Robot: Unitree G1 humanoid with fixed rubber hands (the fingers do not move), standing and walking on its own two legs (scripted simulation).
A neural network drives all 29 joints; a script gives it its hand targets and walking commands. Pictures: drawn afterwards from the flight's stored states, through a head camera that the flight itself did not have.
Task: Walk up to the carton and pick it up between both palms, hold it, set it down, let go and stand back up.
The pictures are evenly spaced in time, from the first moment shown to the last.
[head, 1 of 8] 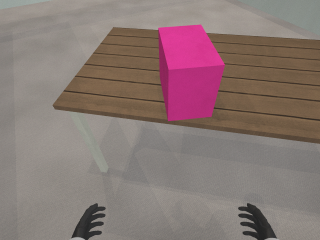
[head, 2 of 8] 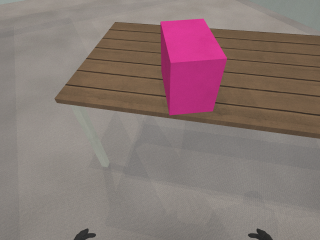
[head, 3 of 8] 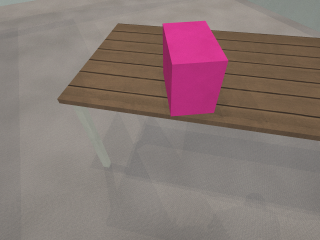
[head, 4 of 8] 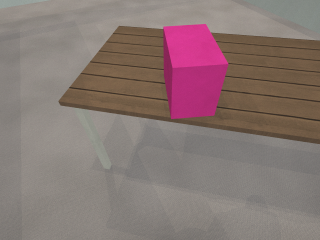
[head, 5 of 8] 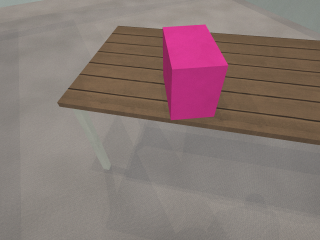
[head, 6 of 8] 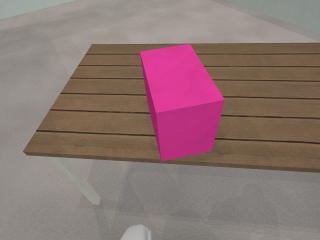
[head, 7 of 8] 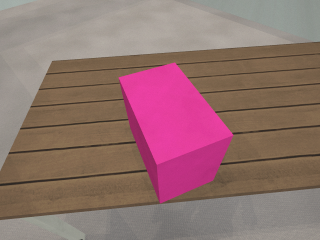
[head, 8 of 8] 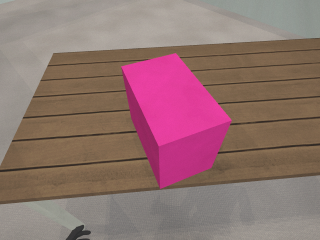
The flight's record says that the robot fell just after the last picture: no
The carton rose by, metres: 0.00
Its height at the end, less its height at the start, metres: +0.00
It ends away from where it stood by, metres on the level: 0.00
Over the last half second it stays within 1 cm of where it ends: yes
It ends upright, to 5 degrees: yes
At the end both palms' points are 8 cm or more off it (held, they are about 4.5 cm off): yes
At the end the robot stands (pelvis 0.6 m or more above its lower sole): yes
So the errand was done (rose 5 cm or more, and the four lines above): no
